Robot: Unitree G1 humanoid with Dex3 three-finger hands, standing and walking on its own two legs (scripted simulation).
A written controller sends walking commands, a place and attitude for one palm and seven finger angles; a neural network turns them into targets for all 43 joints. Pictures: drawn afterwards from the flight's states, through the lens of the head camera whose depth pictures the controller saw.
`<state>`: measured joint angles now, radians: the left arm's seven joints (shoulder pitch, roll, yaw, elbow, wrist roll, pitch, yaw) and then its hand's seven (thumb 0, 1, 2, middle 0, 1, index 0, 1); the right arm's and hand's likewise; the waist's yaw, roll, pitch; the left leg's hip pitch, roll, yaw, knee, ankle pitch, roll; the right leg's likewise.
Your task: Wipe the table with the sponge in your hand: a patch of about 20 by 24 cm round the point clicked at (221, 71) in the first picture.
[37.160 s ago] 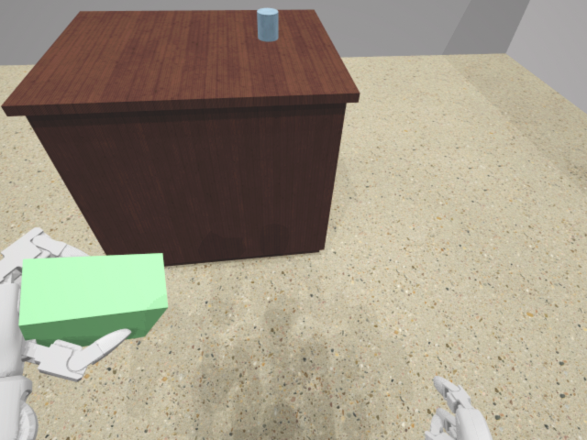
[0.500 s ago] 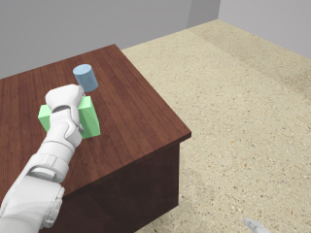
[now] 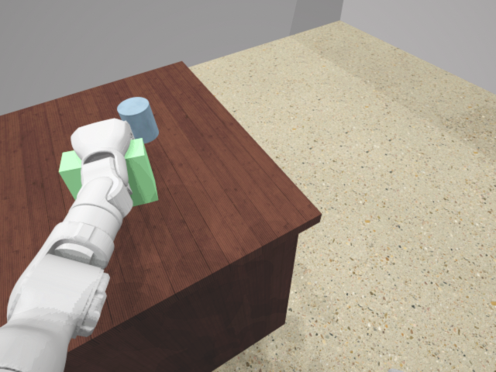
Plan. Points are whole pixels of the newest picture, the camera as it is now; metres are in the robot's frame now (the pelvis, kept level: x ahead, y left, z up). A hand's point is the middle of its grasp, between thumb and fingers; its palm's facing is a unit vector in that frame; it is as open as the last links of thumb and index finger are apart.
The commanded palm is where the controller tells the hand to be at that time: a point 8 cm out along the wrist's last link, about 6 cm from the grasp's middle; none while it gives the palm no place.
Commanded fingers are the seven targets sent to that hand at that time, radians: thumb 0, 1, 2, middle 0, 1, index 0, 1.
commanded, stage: wipe back along the third lane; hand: left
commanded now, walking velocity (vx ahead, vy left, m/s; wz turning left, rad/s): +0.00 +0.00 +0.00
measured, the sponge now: (116, 185) +0.43 +0.26 +0.06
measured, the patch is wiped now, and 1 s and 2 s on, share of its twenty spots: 0.95 1.00 1.00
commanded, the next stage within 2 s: slide back across to the middle lane in 1.48 s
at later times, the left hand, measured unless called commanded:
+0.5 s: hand (123, 179) +0.40 +0.22 +0.11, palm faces +0.05 -0.07 -1.00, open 9.9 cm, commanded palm +0.36 +0.21 +0.14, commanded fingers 0.00 0.10 1.30 -1.20 -1.60 -1.20 -1.60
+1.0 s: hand (141, 201) +0.35 +0.18 +0.11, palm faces +0.09 -0.08 -0.99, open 9.9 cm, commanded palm +0.30 +0.18 +0.14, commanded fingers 0.00 0.10 1.30 -1.20 -1.60 -1.20 -1.60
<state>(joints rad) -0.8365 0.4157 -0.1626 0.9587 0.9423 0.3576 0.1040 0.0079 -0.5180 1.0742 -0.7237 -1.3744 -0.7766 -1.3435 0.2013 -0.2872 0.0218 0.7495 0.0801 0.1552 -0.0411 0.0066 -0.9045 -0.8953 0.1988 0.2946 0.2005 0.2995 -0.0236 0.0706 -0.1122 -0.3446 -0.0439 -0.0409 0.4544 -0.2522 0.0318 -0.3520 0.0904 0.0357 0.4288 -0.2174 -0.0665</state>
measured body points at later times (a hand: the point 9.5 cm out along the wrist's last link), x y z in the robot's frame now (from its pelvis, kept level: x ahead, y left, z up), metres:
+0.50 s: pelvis +0.02 +0.03 +0.00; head +0.01 +0.00 +0.45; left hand +0.40 +0.22 +0.16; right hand +0.25 -0.17 -0.10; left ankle -0.02 +0.10 -0.74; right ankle -0.01 -0.08 -0.74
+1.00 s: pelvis +0.00 +0.00 +0.00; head -0.03 -0.04 +0.44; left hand +0.35 +0.18 +0.16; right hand +0.23 -0.20 -0.10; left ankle -0.02 +0.10 -0.74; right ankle -0.01 -0.08 -0.74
